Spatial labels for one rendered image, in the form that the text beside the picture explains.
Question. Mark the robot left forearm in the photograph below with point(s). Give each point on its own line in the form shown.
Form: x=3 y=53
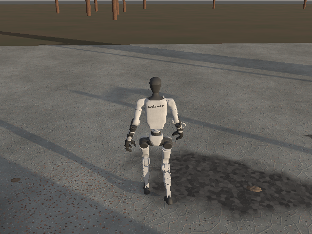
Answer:
x=131 y=131

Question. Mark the robot left upper arm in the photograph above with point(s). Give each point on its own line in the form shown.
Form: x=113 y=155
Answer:
x=137 y=112

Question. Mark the robot right upper arm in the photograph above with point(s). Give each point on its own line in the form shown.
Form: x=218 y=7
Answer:
x=173 y=109

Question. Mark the robot left thigh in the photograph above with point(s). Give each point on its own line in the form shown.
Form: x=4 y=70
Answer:
x=144 y=146

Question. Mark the robot left hand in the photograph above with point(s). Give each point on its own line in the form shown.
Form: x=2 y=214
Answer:
x=127 y=145

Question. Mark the robot right hand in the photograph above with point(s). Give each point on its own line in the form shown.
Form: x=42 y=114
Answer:
x=176 y=133

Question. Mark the humanoid robot torso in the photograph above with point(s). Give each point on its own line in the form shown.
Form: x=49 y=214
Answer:
x=155 y=112

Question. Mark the robot right forearm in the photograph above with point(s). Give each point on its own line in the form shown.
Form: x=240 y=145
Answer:
x=179 y=126

